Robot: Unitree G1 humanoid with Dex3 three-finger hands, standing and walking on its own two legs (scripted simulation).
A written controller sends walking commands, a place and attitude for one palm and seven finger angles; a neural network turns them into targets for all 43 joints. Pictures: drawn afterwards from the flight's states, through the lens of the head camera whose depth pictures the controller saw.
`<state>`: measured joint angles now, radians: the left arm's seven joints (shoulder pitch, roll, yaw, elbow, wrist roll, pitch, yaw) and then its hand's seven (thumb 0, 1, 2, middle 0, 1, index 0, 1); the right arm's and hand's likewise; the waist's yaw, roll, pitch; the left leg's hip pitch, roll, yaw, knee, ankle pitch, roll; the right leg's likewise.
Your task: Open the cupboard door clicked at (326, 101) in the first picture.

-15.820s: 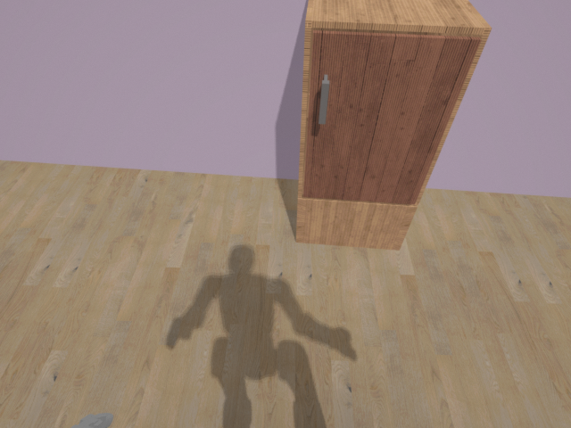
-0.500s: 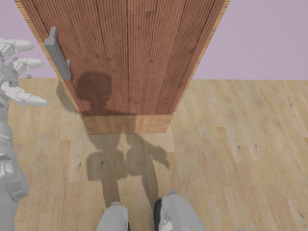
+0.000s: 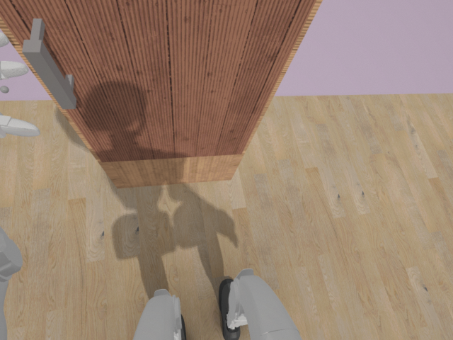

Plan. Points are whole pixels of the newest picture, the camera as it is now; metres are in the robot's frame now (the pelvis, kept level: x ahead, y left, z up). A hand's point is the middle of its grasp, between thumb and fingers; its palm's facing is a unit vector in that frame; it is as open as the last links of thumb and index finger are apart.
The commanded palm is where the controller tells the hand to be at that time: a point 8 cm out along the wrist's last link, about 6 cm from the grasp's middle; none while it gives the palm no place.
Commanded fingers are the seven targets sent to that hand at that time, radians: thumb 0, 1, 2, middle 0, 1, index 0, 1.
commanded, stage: move the hooked fingers beside the handle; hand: left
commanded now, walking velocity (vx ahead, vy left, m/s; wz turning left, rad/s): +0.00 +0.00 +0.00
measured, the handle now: (54, 68) +0.53 +0.23 +0.06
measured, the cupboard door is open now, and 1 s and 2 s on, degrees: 0 0 0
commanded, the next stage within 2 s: slide the fingers in behind the handle in 0.52 s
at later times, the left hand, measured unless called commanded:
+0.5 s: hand out of the picture +0.48 +0.29 +0.06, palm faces +0.04 -1.00 -0.01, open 14.0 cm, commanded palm +0.47 +0.33 +0.06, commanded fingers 0.00 -0.50 0.30 -0.30 -1.20 -0.30 -1.20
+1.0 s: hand (18, 94) +0.49 +0.27 +0.06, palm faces +0.06 -1.00 -0.02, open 14.2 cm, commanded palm +0.47 +0.30 +0.06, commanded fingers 0.00 -0.50 0.30 -0.30 -1.20 -0.30 -1.20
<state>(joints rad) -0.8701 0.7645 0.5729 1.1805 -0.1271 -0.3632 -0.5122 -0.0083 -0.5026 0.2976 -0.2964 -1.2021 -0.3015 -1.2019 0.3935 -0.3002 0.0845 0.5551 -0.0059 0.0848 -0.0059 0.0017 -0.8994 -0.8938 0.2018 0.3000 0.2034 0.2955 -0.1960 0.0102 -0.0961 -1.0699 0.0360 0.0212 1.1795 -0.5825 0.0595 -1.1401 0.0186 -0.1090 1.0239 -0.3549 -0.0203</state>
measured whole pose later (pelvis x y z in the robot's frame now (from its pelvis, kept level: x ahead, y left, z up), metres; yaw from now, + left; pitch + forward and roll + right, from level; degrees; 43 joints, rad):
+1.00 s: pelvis +0.00 +0.00 +0.01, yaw +1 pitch +25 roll -5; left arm -0.81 0.64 0.48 1.11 -0.14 -0.39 -0.40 -0.01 -0.50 0.30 -0.30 -1.20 -0.26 -1.20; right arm 0.38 -0.28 0.07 0.57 -0.01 0.09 0.00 0.00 -0.90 -0.89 0.20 0.30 0.20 0.30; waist -0.17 0.01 -0.11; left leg -1.01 0.03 0.01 1.15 -0.58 0.06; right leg -1.08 0.01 -0.11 1.00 -0.36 -0.02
